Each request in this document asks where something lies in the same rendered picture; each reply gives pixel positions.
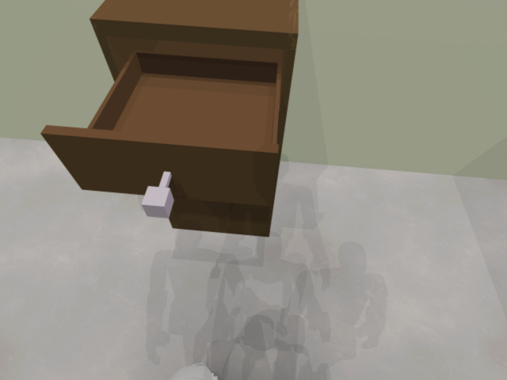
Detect handle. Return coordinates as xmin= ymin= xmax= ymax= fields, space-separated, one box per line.
xmin=141 ymin=172 xmax=174 ymax=219

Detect cabinet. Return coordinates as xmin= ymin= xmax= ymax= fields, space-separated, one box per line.
xmin=90 ymin=0 xmax=299 ymax=237

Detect drawer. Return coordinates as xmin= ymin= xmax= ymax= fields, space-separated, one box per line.
xmin=41 ymin=50 xmax=282 ymax=207

